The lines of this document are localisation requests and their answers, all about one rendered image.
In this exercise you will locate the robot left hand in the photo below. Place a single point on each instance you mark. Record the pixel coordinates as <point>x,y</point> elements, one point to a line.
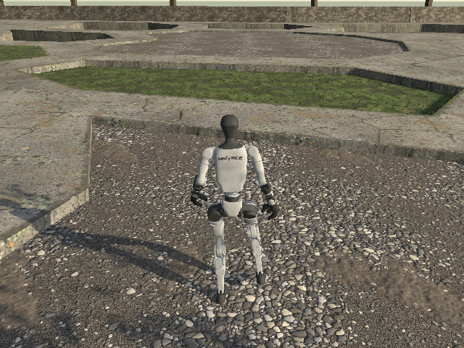
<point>195,202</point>

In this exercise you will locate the robot right forearm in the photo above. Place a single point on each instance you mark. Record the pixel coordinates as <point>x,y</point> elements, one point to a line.
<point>268,193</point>

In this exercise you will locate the robot right hand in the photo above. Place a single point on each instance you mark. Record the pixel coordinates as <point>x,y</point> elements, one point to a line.
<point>272,208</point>

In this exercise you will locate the right robot upper arm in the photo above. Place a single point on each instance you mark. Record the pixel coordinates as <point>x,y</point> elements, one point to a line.
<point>253,152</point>

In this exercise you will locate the robot head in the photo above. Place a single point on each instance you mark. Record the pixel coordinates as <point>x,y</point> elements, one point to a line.
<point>229,125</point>

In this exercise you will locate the robot left forearm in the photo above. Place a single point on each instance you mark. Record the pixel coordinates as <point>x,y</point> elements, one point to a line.
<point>196,190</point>

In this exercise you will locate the robot left shin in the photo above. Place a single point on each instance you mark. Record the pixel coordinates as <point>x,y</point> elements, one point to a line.
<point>219,265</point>

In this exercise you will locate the left robot upper arm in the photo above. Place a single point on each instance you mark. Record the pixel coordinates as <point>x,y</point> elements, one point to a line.
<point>204,164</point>

